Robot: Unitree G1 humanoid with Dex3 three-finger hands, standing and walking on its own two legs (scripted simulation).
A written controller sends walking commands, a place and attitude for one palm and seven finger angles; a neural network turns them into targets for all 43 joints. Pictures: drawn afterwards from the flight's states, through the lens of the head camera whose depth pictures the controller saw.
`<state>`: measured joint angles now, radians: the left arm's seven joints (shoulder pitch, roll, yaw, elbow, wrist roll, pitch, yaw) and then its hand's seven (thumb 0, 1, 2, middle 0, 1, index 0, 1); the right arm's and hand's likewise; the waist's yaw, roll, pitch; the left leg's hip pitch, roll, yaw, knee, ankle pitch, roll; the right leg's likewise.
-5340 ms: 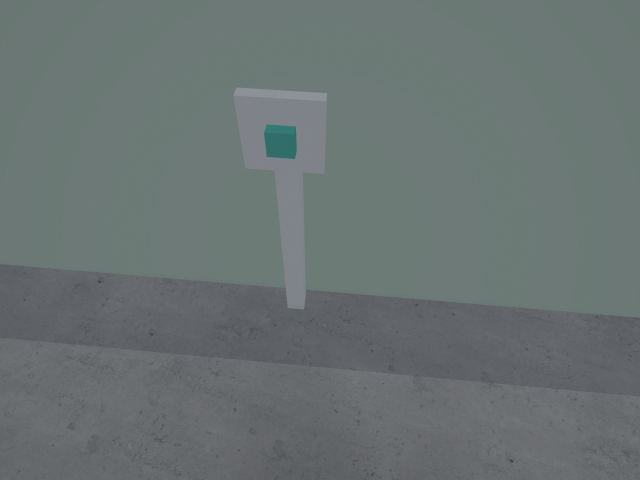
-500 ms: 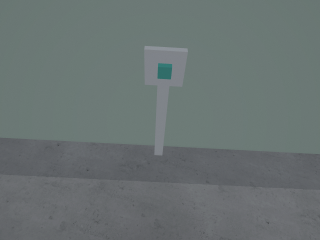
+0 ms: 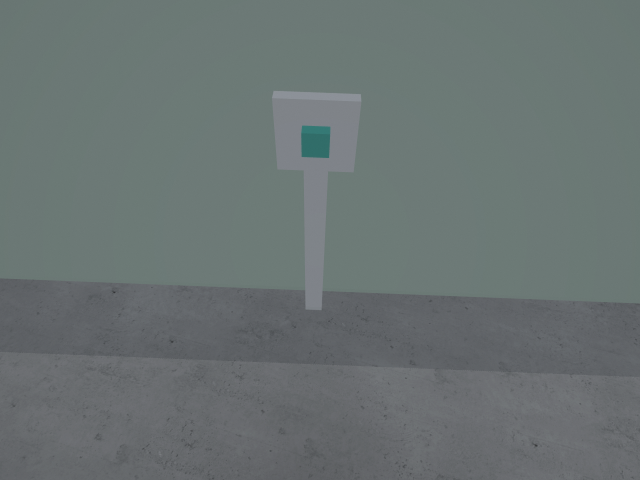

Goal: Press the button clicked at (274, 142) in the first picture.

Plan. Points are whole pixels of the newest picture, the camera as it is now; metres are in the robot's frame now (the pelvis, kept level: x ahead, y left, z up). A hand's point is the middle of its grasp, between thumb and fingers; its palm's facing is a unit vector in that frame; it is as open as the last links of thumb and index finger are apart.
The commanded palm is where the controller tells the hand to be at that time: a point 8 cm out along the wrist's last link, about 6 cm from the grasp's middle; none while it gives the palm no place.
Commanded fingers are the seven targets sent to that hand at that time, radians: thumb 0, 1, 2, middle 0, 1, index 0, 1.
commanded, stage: look again from close up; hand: left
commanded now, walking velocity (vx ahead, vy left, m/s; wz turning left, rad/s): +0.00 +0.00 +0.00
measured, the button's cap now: (315, 141) +0.77 +0.06 -0.01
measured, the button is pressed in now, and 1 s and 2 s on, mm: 0 0 0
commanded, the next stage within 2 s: shuffle to correct the standing spot in 0.10 s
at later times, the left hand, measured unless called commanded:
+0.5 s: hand out of the picture +0.01 +0.16 -0.19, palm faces +0.06 -0.98 -0.17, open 7.4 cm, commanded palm none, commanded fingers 0.00 0.90 0.90 -0.20 -0.30 -0.20 -0.30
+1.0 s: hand (249, 388) +0.29 +0.14 -0.18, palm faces +0.00 -0.98 -0.18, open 7.3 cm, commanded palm none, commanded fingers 0.00 0.90 0.90 -0.20 -0.30 -0.20 -0.30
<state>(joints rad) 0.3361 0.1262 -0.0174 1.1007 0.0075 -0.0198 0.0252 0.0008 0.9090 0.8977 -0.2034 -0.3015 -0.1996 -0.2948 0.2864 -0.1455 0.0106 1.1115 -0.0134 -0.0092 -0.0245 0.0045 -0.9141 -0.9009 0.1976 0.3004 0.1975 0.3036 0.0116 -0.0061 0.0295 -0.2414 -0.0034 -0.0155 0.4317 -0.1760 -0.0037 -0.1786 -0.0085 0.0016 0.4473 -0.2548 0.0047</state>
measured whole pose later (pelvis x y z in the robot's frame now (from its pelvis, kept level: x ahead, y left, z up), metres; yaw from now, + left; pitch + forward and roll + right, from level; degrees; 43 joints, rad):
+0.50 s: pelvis +0.05 -0.01 -0.01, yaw +0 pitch +1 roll +0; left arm 0.40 0.16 0.03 1.08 0.02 -0.02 0.00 0.00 0.91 0.90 -0.20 -0.30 -0.20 -0.29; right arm 0.35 -0.13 -0.01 1.09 -0.03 -0.01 -0.02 0.00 -0.90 -0.90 0.20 0.30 0.20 0.30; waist 0.01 -0.01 -0.01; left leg -0.27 0.02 -0.02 0.60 -0.35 0.00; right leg -0.19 0.02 -0.01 0.57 -0.40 -0.03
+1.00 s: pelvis +0.22 -0.05 -0.01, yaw +0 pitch +1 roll -1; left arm 0.16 0.21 0.06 0.99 0.02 0.00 -0.03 0.01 0.94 0.90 -0.20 -0.30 -0.20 -0.29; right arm 0.37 -0.11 -0.01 1.11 -0.04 -0.06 -0.04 0.00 -0.90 -0.90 0.20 0.30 0.20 0.30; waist -0.02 -0.01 0.12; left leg 0.02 0.11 0.11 0.38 -0.40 -0.06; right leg -0.60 -0.08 -0.08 0.75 -0.15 -0.03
